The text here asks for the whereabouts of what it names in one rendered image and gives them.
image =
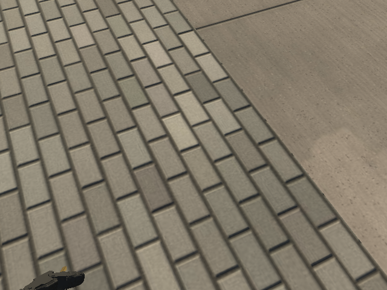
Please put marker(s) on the left robot hand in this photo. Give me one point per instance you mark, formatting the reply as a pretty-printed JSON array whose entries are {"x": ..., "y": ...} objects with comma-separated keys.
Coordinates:
[{"x": 56, "y": 281}]

